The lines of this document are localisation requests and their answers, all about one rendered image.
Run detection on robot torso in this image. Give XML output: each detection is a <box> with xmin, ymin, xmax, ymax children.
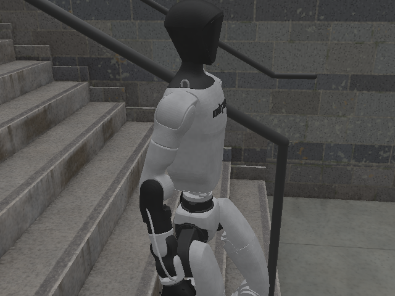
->
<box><xmin>163</xmin><ymin>69</ymin><xmax>227</xmax><ymax>243</ymax></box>

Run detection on robot left upper arm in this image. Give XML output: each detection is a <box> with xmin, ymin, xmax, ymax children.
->
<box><xmin>206</xmin><ymin>72</ymin><xmax>222</xmax><ymax>87</ymax></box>

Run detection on right robot forearm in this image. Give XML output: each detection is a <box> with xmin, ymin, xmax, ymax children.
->
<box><xmin>139</xmin><ymin>179</ymin><xmax>185</xmax><ymax>286</ymax></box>

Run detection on robot left thigh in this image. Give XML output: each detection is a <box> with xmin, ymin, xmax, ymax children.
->
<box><xmin>217</xmin><ymin>198</ymin><xmax>270</xmax><ymax>296</ymax></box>

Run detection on robot right upper arm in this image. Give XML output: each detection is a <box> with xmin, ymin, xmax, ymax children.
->
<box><xmin>139</xmin><ymin>90</ymin><xmax>198</xmax><ymax>202</ymax></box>

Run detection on robot right hand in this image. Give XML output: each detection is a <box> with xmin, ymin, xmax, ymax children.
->
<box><xmin>159</xmin><ymin>278</ymin><xmax>196</xmax><ymax>296</ymax></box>

